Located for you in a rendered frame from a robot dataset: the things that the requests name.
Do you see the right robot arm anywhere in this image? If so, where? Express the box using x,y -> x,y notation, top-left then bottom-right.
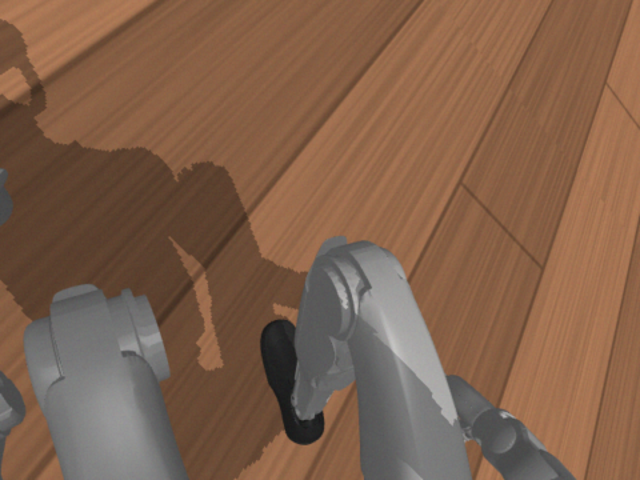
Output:
471,408 -> 577,480

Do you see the bottle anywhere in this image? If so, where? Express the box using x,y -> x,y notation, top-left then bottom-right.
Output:
0,186 -> 13,226

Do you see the right robot foot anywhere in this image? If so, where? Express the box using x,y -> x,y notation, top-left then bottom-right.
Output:
260,320 -> 324,445

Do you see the left robot arm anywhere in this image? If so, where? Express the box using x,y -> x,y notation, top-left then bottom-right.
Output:
0,370 -> 26,480

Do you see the right robot hand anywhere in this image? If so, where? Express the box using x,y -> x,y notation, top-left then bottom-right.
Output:
445,374 -> 495,443

